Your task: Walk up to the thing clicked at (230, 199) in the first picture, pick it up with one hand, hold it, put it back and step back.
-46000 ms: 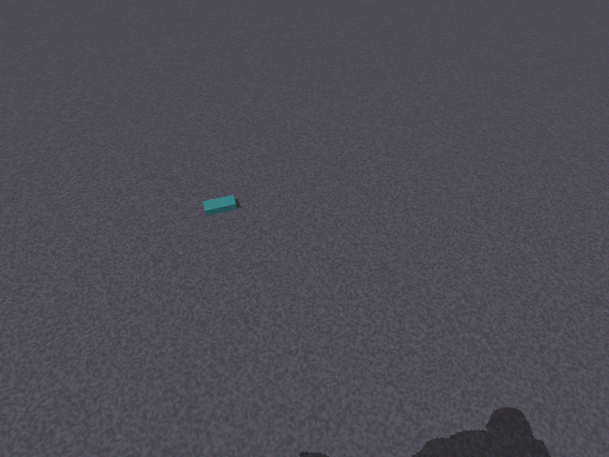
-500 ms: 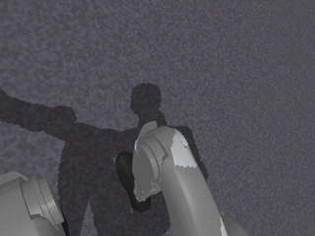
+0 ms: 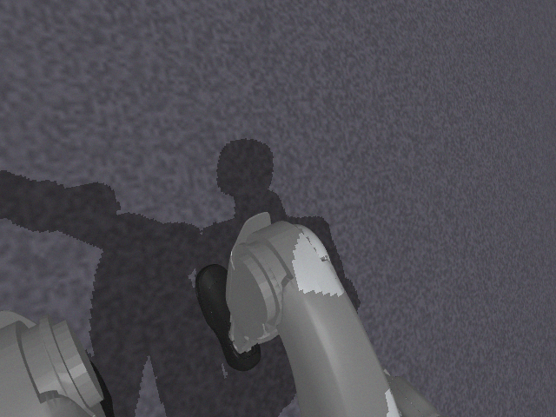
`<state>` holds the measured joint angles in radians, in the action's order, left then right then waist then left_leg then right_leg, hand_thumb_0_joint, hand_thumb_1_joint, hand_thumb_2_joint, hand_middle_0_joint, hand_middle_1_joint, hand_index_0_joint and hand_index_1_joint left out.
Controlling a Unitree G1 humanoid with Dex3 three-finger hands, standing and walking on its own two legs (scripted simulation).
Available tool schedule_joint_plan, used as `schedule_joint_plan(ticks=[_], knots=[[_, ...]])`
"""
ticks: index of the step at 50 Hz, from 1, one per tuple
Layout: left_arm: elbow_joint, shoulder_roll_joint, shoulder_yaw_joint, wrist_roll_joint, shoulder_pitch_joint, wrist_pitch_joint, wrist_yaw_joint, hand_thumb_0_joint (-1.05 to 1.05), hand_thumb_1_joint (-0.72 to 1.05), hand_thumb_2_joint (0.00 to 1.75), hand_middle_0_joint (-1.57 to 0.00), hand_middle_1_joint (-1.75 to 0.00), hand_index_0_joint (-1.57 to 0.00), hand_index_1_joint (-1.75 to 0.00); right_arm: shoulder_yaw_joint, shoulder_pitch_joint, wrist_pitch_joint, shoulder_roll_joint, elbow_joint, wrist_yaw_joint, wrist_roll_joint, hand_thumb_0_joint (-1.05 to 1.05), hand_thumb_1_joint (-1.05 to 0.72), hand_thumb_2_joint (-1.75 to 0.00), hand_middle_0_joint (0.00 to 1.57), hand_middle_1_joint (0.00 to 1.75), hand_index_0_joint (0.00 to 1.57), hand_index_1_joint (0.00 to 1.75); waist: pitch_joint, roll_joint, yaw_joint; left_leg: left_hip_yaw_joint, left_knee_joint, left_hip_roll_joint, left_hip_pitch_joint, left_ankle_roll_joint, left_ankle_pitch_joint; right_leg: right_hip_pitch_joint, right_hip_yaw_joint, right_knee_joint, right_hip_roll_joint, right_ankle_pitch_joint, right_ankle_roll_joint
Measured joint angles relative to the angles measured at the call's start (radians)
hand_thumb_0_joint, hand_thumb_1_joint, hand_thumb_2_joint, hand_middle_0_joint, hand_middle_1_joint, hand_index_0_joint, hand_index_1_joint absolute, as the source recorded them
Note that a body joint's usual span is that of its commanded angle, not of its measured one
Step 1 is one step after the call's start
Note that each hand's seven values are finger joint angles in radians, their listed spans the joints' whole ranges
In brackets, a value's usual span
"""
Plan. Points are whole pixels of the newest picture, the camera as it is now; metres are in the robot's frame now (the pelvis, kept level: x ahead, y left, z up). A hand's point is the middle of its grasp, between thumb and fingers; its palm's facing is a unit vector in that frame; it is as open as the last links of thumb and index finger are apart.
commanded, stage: open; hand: left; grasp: from above
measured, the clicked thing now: out of the picture +0.50 +0.34 -0.30
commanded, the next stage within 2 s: withdraw in 0.70 s
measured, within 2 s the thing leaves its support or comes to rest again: neither
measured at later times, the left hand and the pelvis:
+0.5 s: hand out of the picture +0.49 +0.32 -0.25, palm faces -0.46 -0.12 -0.88, open 12.1 cm; pelvis +0.00 +0.00 +0.00, yaw +0 degrees
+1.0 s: hand out of the picture +0.51 +0.34 -0.23, palm faces -0.40 -0.14 -0.91, open 13.6 cm; pelvis +0.00 +0.00 +0.00, yaw +0 degrees
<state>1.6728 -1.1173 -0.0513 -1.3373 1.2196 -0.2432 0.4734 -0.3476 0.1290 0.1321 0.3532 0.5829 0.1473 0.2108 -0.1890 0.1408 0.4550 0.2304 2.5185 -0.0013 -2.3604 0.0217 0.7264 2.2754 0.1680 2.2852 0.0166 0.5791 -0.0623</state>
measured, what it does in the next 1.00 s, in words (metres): stands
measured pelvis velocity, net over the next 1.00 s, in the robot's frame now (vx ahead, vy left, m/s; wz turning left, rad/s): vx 0.00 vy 0.00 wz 0.00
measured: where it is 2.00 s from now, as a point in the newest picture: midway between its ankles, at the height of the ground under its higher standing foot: (173, 381)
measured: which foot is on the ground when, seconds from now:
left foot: down 0.00-1.00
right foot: down 0.00-1.00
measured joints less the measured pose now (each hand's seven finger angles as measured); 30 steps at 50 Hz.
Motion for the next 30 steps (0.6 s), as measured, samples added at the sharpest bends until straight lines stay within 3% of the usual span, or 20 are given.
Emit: schedule_joint_plan(ticks=[7, 18, 30], knots=[[0.013, 0.001, 0.02, 0.013, 0.007, 0.013, 0.004, -0.01, 0.05, 0.4, -0.58, -0.54, -0.62, -0.5, -0.003, -0.001, 0.0, -0.001, 0.0, 0.003, -0.002, 0.0, -0.9, -0.89, 0.21, 0.3, 0.21, 0.3, 0.012, -0.012, -0.004, 0.0, 0.0, 0.001, 0.0, 0.003, 0.0, -0.002, 0.001, -0.002, 0.0, 0.0, 0.0], [0.002, -0.007, 0.017, 0.023, -0.002, 0.002, -0.04, 0.0, -0.07, 0.59, -0.43, -0.7, -0.46, -0.67, -0.015, -0.002, -0.017, -0.004, 0.0, 0.0, 0.001, 0.0, -0.9, -0.89, 0.21, 0.3, 0.21, 0.3, -0.003, -0.01, -0.002, 0.001, -0.004, -0.001, 0.001, 0.002, -0.006, -0.005, 0.002, -0.006, -0.001, -0.005, 0.001], [-0.021, -0.014, 0.011, 0.004, -0.003, -0.005, -0.005, 0.0, -0.24, 0.74, -0.28, -0.85, -0.3, -0.82, -0.009, 0.004, -0.015, 0.0, -0.008, -0.005, 0.005, 0.0, -0.9, -0.89, 0.21, 0.3, 0.21, 0.3, 0.003, -0.001, 0.0, 0.011, 0.0, -0.001, -0.002, -0.002, -0.001, -0.003, 0.01, -0.007, 0.0, -0.003, 0.002]])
